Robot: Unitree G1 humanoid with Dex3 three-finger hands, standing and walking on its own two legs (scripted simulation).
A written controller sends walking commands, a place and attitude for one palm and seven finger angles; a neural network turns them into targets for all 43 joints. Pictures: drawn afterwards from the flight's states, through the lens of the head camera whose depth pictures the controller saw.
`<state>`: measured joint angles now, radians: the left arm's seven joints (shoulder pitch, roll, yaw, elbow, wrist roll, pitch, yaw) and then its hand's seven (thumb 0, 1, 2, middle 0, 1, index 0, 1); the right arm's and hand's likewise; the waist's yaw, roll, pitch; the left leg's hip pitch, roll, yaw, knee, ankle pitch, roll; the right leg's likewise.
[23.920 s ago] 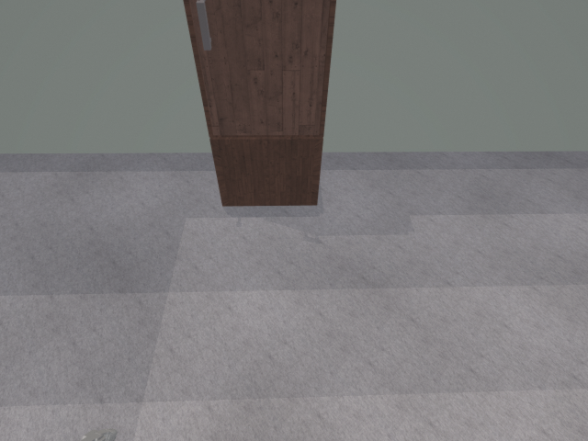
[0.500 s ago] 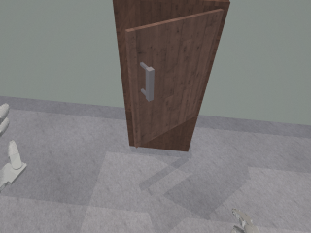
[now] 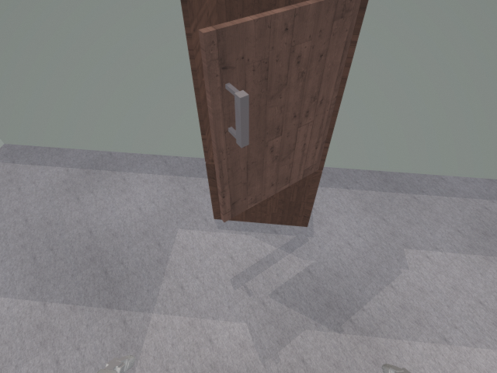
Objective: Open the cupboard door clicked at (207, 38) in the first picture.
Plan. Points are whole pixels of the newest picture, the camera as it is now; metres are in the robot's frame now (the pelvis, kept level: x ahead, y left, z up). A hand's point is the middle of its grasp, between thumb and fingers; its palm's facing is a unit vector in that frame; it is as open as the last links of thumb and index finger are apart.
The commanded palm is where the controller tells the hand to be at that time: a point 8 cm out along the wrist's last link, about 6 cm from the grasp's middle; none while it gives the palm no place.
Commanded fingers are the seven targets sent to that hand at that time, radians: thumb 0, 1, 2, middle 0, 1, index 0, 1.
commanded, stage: let the arm hang, fingers relaxed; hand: left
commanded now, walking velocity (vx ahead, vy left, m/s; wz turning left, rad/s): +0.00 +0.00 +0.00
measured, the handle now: (236, 115) +0.61 +0.05 +0.08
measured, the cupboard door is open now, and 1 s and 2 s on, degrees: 41 41 41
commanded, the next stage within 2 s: look to check the result in 0.86 s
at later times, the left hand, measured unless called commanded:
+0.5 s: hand out of the picture -0.04 +0.18 -0.16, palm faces +0.05 -0.97 -0.22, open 7.4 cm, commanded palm none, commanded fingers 0.00 0.90 0.90 -0.20 -0.30 -0.20 -0.30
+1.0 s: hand out of the picture +0.01 +0.17 -0.16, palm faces +0.03 -0.98 -0.21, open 7.4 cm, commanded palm none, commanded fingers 0.00 0.90 0.90 -0.20 -0.30 -0.20 -0.30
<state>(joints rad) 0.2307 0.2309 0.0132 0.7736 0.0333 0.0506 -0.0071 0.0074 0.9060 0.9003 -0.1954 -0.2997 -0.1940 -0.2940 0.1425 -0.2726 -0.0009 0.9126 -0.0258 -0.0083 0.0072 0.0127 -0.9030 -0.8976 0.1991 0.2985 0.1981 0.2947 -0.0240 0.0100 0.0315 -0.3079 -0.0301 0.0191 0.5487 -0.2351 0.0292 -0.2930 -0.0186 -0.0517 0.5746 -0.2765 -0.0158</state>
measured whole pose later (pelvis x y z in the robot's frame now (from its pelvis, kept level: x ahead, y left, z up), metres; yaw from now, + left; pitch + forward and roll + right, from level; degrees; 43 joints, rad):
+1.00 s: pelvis +0.00 -0.01 +0.01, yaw +0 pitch -1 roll +0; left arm 0.24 0.16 0.02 1.14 0.01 -0.01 0.02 0.00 0.91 0.90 -0.20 -0.30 -0.20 -0.29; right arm 0.27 -0.16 0.00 1.14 -0.02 0.01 -0.02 0.01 -0.91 -0.90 0.20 0.30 0.20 0.29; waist -0.01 0.01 0.06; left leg -0.21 -0.02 0.00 0.41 -0.17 0.02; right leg -0.19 0.00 -0.07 0.42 -0.21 -0.02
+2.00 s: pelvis +0.02 -0.04 -0.01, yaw -11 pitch +0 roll +2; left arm 0.20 0.21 0.08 0.98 0.03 0.04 -0.01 0.00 0.91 0.90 -0.20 -0.30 -0.20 -0.29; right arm 0.19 -0.22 -0.06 1.01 -0.02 0.04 -0.04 0.01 -0.90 -0.90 0.20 0.30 0.20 0.29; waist 0.02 0.03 0.11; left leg -0.31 0.08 0.14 0.71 -0.40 -0.03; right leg -0.31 0.03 -0.01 0.66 -0.34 -0.06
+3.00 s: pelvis +0.04 -0.04 +0.00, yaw -49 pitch +1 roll +1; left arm 0.15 0.25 0.06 0.88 0.03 0.05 -0.01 0.00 0.90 0.90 -0.20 -0.30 -0.20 -0.30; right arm 0.20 -0.26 -0.05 0.89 0.00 0.03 -0.02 0.01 -0.91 -0.90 0.20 0.30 0.19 0.29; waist -0.02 -0.04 0.12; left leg -0.40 0.04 0.06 0.82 -0.42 -0.06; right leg -0.35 0.02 0.12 0.58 -0.25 0.00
